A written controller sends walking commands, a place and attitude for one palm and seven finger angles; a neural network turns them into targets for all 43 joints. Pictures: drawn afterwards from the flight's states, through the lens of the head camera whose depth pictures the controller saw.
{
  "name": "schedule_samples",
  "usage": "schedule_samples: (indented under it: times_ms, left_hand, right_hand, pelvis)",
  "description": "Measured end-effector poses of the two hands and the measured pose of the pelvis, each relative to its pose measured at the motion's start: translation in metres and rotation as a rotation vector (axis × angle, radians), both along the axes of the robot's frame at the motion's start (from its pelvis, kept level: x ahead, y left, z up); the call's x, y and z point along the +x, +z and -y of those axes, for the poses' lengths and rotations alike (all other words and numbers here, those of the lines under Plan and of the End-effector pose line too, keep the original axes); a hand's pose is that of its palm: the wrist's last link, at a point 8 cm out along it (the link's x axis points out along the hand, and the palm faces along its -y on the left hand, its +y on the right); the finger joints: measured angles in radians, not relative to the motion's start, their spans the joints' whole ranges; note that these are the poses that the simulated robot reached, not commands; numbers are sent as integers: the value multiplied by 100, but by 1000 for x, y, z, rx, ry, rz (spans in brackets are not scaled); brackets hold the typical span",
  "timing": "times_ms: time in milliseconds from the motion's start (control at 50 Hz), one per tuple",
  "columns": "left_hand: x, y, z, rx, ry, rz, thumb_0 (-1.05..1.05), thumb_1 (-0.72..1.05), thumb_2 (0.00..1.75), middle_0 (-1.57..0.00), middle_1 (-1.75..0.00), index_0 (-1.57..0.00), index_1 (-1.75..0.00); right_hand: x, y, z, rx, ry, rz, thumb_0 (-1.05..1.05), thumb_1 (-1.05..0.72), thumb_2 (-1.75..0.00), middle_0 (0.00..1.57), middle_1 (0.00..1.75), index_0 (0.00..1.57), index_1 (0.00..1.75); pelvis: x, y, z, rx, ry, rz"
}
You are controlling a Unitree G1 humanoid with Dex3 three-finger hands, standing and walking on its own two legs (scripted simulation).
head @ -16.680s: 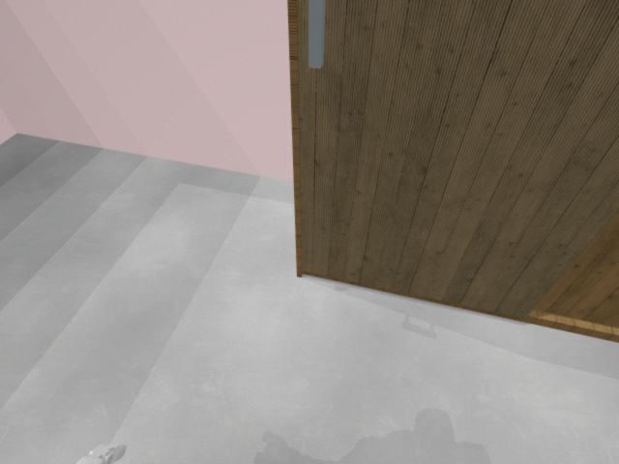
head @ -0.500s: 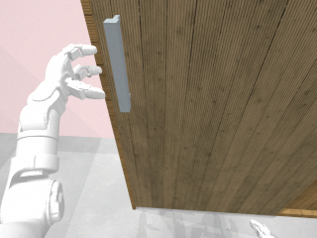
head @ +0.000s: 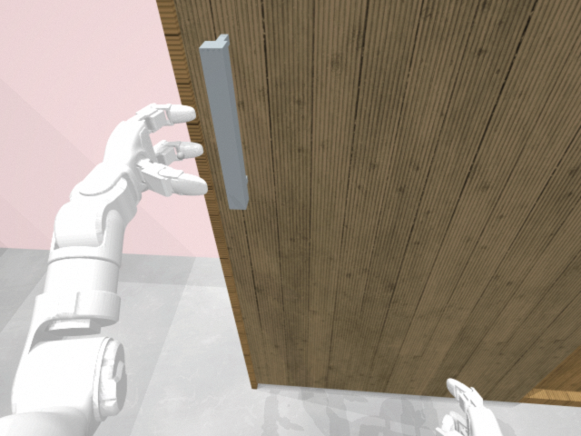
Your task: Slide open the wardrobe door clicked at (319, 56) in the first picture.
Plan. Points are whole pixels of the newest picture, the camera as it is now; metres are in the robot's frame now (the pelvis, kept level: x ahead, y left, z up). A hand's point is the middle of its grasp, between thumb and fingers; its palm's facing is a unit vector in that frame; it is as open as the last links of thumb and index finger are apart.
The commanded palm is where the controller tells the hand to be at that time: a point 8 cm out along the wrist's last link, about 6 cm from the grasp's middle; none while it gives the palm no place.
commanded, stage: move the hooked fingers beside the handle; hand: left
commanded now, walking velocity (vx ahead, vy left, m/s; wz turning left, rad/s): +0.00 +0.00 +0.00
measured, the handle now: (231, 129) +0.46 +0.11 +0.24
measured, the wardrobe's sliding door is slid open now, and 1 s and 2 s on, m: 0.00 0.00 0.00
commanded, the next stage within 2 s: feel for the door with the fingertips in 1.38 s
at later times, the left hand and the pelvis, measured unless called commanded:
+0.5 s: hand (173, 159) +0.37 +0.17 +0.24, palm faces +0.03 -1.00 -0.02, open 13.9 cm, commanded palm +0.36 +0.22 +0.24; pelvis +0.00 -0.01 +0.00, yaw +0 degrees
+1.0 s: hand (185, 141) +0.41 +0.16 +0.25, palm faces +0.01 -1.00 -0.02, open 13.9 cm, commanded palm +0.38 +0.22 +0.24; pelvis +0.00 -0.01 +0.00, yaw +0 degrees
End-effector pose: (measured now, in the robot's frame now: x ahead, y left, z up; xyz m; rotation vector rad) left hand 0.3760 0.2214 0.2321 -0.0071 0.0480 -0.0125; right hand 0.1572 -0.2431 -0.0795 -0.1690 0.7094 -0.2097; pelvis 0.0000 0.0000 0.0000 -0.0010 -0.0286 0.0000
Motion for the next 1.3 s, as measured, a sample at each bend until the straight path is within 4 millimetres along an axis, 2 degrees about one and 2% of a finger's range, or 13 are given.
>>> schedule_samples:
  times_ms: [80, 180, 240, 340, 400, 500, 600, 680, 800, 900, 1000, 1140, 1300]
  left_hand:
    - [1, -4, -1, 5, 35, 29, -1, -50, 30, -30, -120, -30, -120]
    - [-2, 16, -3, 30, 51, 133, -1, -50, 30, -30, -120, -30, -120]
    - [-1, 23, -3, 28, 30, 124, -1, -50, 30, -30, -120, -30, -120]
    - [-4, 7, -6, 11, 15, 20, -1, -50, 30, -30, -120, -30, -120]
    - [-12, -3, -7, 16, 34, 16, -1, -50, 30, -30, -120, -30, -120]
    - [-24, 8, 0, 26, 42, 124, -1, -50, 30, -30, -120, -30, -120]
    - [-15, 23, 5, 36, 25, 111, -1, -50, 30, -30, -120, -30, -120]
    - [-4, 15, 7, 28, 17, 14, -1, -50, 30, -30, -120, -30, -120]
    - [2, 2, 8, 11, 28, 21, -1, -50, 30, -30, -120, -30, -120]
    - [4, 12, 6, 30, 46, 106, -1, -50, 30, -30, -120, -30, -120]
    - [10, 15, 7, 31, 22, 71, -1, -50, 30, -30, -120, -30, -120]
    - [8, 1, 9, 15, 20, 35, -1, -50, 30, -30, -120, -30, -120]
    - [-4, 13, 4, 27, 44, 106, -1, -50, 30, -30, -120, -30, -120]
  right_hand:
    - [-3, 1, -1, -3, 3, -4, 1, -90, -90, 21, 30, 20, 30]
    - [-10, 1, 1, -9, -1, -20, 1, -90, -90, 21, 30, 20, 30]
    - [-12, -2, 4, -9, -9, -34, 1, -90, -90, 21, 30, 20, 30]
    - [-15, -5, 9, -3, -27, -40, 1, -90, -90, 21, 30, 20, 30]
    - [-14, -4, 11, -4, -29, -33, 1, -90, -90, 21, 30, 20, 30]
    - [-9, 0, 10, -20, -1, -17, 1, -90, -90, 20, 30, 20, 30]
    - [-3, 3, 7, -23, 18, -3, 1, -90, -90, 21, 30, 20, 30]
    - [-4, 2, 7, -11, 12, 1, 1, -90, -90, 21, 30, 20, 30]
    - [-18, -5, 11, -8, -11, -26, 1, -90, -90, 21, 30, 20, 30]
    - [-30, -8, 17, -16, -31, -67, 1, -90, -90, 21, 30, 20, 30]
    - [-35, -11, 21, -19, -50, -94, 1, -90, -90, 21, 30, 20, 30]
    - [-28, -10, 22, -10, -63, -71, 1, -90, -90, 20, 30, 20, 30]
    - [-4, 0, 13, -9, -20, -21, 1, -90, -90, 20, 30, 20, 30]
  pelvis:
    - [-1, 0, 1, 2, -5, 3]
    - [0, 0, 3, 0, -10, 8]
    - [1, 0, 3, -2, -8, 9]
    - [2, 1, 2, 0, -9, 6]
    - [1, 1, 3, 2, -9, 10]
    - [-2, 0, 6, 0, -1, 24]
    - [-7, 0, 9, -3, 7, 23]
    - [-8, 0, 8, -2, 5, 10]
    - [-7, 1, 9, 2, -1, 2]
    - [-4, 1, 11, 1, -7, 4]
    - [0, 1, 10, -1, -6, 0]
    - [4, 1, 7, 2, -14, -3]
    - [6, 0, 9, 2, -9, 8]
